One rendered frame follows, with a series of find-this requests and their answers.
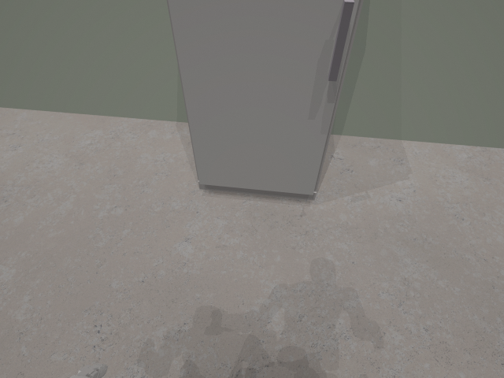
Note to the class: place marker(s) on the handle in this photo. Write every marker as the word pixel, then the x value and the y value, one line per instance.
pixel 340 40

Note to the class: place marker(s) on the fridge door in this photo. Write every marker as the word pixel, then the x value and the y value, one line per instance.
pixel 255 82

